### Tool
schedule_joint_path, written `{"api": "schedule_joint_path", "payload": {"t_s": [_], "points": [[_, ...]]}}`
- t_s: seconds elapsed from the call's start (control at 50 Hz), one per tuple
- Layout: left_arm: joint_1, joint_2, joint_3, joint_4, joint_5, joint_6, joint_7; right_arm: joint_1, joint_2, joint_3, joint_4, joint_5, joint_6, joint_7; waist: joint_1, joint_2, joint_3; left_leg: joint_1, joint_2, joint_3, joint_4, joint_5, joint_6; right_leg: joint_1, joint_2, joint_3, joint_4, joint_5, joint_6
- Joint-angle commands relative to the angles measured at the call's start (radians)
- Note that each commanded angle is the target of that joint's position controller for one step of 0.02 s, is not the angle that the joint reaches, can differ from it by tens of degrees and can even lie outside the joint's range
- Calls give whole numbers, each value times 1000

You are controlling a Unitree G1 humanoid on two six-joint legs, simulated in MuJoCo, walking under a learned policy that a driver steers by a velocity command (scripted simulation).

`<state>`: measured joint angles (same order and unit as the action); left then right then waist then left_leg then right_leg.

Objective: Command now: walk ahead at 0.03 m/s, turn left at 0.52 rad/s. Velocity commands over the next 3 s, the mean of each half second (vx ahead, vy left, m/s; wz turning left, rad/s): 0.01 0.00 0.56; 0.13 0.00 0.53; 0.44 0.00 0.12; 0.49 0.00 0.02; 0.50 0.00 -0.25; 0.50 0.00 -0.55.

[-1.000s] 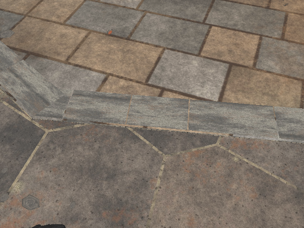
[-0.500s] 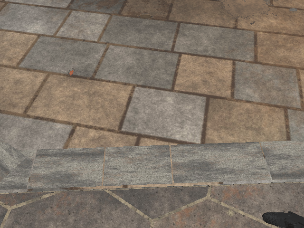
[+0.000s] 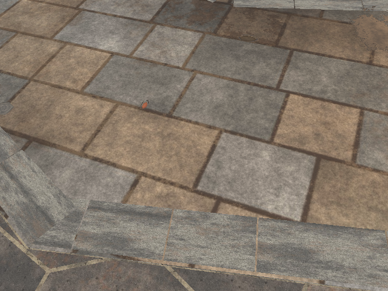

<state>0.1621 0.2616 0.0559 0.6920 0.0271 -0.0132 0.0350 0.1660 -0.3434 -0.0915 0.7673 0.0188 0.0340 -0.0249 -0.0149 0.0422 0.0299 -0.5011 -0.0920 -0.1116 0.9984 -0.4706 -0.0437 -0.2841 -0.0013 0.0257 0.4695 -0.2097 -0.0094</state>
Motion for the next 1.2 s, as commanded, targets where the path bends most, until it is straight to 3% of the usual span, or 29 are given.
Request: {"api": "schedule_joint_path", "payload": {"t_s": [0.02,0.08,0.16,0.24,0.28,0.3,0.32,0.34,0.36,0.38,0.4,0.42,0.48,0.56,0.62,0.7,0.76,0.78,0.8,0.82,0.84,0.88,0.9,0.96,1.04,1.1,1.16,1.18,1.2], "points": [[-53,135,32,-71,-12,-10,8,61,-82,-29,-41,2,17,-5,-10,-166,-60,-128,63,18,190,37,-55,150,-248,160,-131,414,-179],[1,151,42,-51,-8,4,17,-20,-47,-13,-99,10,16,6,36,-201,-77,-139,92,62,60,79,-80,231,-257,110,-135,438,-206],[-10,199,61,-48,-14,15,13,-48,-35,-1,-140,4,17,28,49,-217,-112,8,122,116,-133,84,-62,211,-288,52,-128,441,-213],[-16,220,71,-34,-38,13,-4,-32,-58,-12,-158,3,29,45,38,-229,-103,115,109,167,-319,123,-9,199,-315,25,-86,413,-192],[-23,208,70,-20,-59,11,-6,35,-61,-21,-139,1,31,50,-5,-203,-107,259,78,190,-531,286,48,142,-288,-29,10,339,-123],[39,173,62,6,-49,6,-10,76,-103,-37,-131,0,30,40,-8,-105,-124,404,102,111,-615,455,89,38,-240,-97,132,201,-45],[38,98,35,-33,10,4,-17,109,-239,-67,-148,-8,25,19,16,229,-145,596,383,-266,-606,884,214,-263,-109,-191,456,-305,68],[-58,121,40,-71,5,2,-7,102,-236,-58,-170,-41,3,30,-44,220,-169,520,501,-413,-623,954,408,-385,-7,-41,658,-507,94],[-89,161,52,-70,-17,6,-1,89,-198,-47,-166,-47,-18,36,-54,121,-156,489,448,-335,-640,869,398,-391,-29,23,736,-454,85],[-82,168,57,-63,-27,10,5,42,-170,-40,-161,-33,-30,32,-23,96,-120,463,382,-258,-639,781,339,-398,-42,39,727,-363,74],[-65,167,61,-45,-20,13,15,0,-142,-33,-164,-15,-29,25,-4,63,-108,449,338,-223,-637,708,292,-401,-50,47,693,-295,75],[-53,176,65,-42,-15,16,20,-27,-128,-25,-168,-3,-25,18,11,76,-100,418,317,-206,-641,706,276,-376,-47,50,677,-246,82],[-19,150,61,-35,-23,12,12,-22,-122,-20,-174,-11,-17,4,24,87,-133,398,284,-194,-647,689,278,-316,-12,43,630,-162,96],[-61,126,49,-49,-24,8,7,-8,-144,-27,-173,-7,-11,-8,2,95,-120,390,269,-247,-646,536,272,-275,6,59,422,-130,106],[-73,130,48,-55,-28,1,-3,-16,-155,-31,-180,-9,-5,-5,-6,112,-102,332,261,-305,-646,444,274,-202,24,68,317,-142,100],[-59,139,53,-60,-36,-16,-19,-33,-156,-33,-188,-3,3,5,-6,124,-104,326,250,-396,-616,485,266,-116,46,72,186,-160,80],[21,132,58,-39,-44,-29,-29,-60,-129,-22,-196,13,10,0,50,100,-116,217,172,-403,-594,133,210,102,39,40,-83,-4,33],[65,172,69,-35,-36,-29,-22,-31,-83,-7,-195,9,7,-1,56,13,-136,82,114,-340,-489,-79,158,254,-89,143,-126,-54,-19],[116,249,81,-30,-14,-25,-18,-4,-36,5,-209,8,-1,0,42,-208,-127,-123,-35,-118,-242,-179,98,338,-278,406,-201,-284,-134],[115,265,86,-27,11,-37,-28,-41,-94,-11,-235,2,-19,0,52,-275,-41,-244,7,-83,-63,-118,78,240,-395,613,-286,-430,-230],[61,215,71,-44,2,-48,-24,-39,-140,-25,-223,-3,-28,2,31,-224,5,-256,59,-78,26,-35,65,197,-368,559,-293,-474,-226],[30,159,51,-46,-28,-52,-11,13,-121,-27,-178,-14,-30,5,16,-197,11,-263,72,-49,89,74,27,217,-272,412,-292,-412,-162],[53,150,45,-36,-31,-53,-7,10,-92,-19,-174,-13,-36,12,30,-187,22,-270,77,-36,108,125,16,216,-253,361,-301,-357,-158],[127,154,43,-10,-24,-65,-11,-42,-39,1,-184,-5,-61,25,64,-173,37,-266,98,18,27,226,4,217,-224,250,-331,-235,-167],[154,194,51,5,-39,-64,-19,-118,2,25,-206,-7,-85,41,92,-187,34,-126,133,103,-233,286,-1,174,-213,148,-333,-78,-169],[194,222,56,25,-51,-60,-32,-133,-9,27,-209,3,-94,54,101,-195,38,4,117,137,-359,254,16,134,-234,125,-310,-49,-177],[187,226,53,39,-66,-48,-39,-50,-38,15,-189,13,-99,59,33,-183,29,177,99,154,-491,294,69,105,-263,126,-250,-15,-158],[192,207,45,44,-62,-48,-39,36,-66,-1,-161,12,-97,52,-12,-159,-12,322,75,165,-523,294,91,70,-236,93,-157,108,-135],[191,160,27,45,-51,-52,-40,169,-110,-24,-130,11,-97,42,-81,-104,-100,516,119,105,-539,289,122,6,-173,16,53,185,-91]]}}
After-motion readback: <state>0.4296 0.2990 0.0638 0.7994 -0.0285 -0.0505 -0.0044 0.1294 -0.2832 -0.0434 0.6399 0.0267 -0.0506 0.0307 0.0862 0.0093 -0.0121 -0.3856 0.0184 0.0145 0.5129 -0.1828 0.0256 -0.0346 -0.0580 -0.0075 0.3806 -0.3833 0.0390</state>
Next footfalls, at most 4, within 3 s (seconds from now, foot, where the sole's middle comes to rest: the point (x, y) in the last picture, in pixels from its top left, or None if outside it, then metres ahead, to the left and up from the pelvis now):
0.30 left None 0.03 0.15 -0.78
0.78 right None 0.12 -0.06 -0.78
1.20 left None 0.11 0.27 -0.78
1.70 right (127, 281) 0.52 0.30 -0.78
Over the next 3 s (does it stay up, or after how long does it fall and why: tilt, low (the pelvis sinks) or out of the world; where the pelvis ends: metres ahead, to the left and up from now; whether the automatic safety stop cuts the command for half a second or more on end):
stays up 0.92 0.60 0.00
